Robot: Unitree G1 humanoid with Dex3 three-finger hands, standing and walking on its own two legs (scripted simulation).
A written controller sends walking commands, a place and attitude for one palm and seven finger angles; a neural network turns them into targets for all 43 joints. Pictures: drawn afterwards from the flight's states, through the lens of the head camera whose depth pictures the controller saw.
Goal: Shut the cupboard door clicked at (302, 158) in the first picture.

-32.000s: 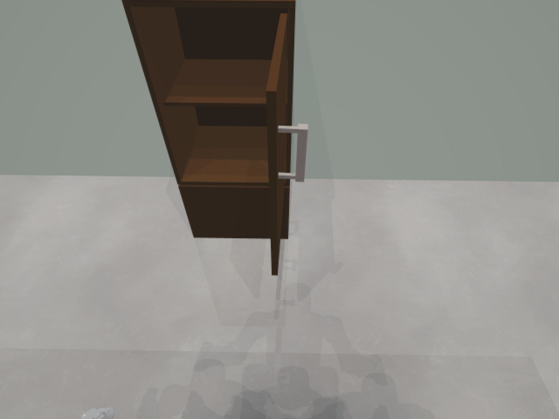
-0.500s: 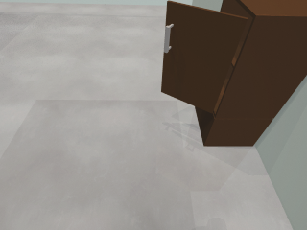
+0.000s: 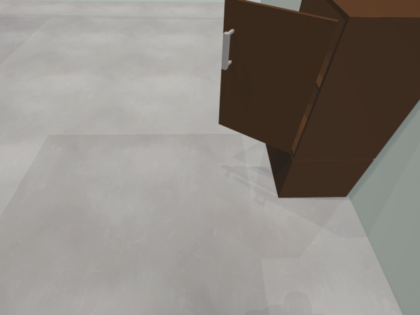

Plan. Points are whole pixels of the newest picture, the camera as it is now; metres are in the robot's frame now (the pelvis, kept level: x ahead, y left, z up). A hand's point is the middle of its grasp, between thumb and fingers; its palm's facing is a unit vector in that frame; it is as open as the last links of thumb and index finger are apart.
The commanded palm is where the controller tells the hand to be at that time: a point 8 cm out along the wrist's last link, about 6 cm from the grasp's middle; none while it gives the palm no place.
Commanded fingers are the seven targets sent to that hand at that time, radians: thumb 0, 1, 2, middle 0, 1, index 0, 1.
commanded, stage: look to check the result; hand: left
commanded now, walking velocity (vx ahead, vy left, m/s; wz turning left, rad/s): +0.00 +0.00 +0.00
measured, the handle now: (228, 49) +1.04 -0.02 +0.01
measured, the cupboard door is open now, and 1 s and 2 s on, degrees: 57 57 57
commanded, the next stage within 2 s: walk to a spot facing it in 0.22 s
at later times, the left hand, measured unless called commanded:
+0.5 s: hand out of the picture -0.01 +0.16 -0.18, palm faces +0.06 -0.98 -0.19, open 7.4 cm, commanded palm none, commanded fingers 0.00 0.90 0.90 -0.20 -0.30 -0.20 -0.30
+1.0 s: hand out of the picture +0.09 +0.24 -0.15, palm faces +0.25 -0.94 -0.24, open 7.4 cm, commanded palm none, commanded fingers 0.00 0.90 0.90 -0.20 -0.30 -0.20 -0.30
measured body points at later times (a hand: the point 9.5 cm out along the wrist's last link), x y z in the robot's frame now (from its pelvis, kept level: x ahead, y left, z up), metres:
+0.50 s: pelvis +0.00 -0.01 +0.00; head +0.02 +0.00 +0.45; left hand -0.01 +0.22 -0.17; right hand +0.00 -0.23 -0.16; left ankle +0.02 +0.11 -0.74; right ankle -0.02 -0.14 -0.74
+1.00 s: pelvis +0.03 +0.01 +0.00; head +0.07 +0.03 +0.45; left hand +0.07 +0.29 -0.14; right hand +0.09 -0.24 -0.14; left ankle +0.01 +0.10 -0.74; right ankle +0.07 -0.15 -0.68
